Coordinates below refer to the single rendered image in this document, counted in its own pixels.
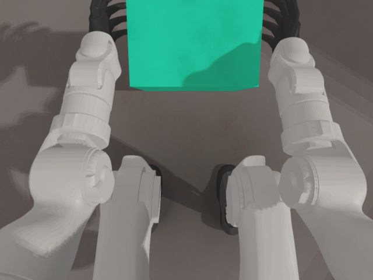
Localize robot left upper arm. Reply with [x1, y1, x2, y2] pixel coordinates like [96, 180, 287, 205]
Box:
[0, 147, 115, 280]

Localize right robot foot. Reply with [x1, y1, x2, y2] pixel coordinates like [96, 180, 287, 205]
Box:
[216, 164, 238, 235]

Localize robot left hand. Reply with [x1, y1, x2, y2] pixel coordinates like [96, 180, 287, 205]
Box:
[89, 0, 128, 42]

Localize left robot forearm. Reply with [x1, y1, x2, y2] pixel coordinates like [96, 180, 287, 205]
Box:
[29, 31, 121, 196]

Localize carton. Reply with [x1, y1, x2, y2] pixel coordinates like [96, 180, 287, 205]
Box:
[126, 0, 264, 91]

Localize robot right hand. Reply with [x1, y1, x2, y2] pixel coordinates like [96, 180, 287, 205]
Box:
[262, 0, 301, 53]

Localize right robot forearm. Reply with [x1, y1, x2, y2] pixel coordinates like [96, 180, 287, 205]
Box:
[268, 37, 367, 194]

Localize right robot thigh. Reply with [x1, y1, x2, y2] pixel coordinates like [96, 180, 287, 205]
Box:
[226, 166, 299, 280]

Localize robot right upper arm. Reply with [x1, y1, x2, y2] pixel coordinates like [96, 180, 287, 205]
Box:
[278, 154, 373, 280]

